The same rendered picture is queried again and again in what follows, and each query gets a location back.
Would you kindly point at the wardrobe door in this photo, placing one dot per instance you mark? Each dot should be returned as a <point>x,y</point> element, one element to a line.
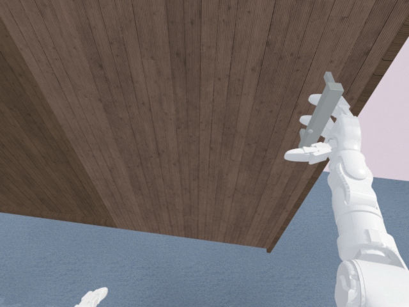
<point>181,111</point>
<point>39,168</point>

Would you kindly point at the right robot upper arm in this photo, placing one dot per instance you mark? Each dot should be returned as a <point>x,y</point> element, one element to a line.
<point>368,284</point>

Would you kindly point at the handle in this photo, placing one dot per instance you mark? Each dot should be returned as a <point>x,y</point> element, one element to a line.
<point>323,111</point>

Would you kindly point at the right robot hand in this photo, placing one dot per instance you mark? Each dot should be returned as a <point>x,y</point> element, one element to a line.
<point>345,134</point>

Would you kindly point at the right robot forearm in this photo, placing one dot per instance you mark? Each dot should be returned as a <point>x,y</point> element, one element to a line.
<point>362,233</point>

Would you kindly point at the left robot hand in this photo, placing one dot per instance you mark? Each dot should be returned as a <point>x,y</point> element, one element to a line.
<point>91,299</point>

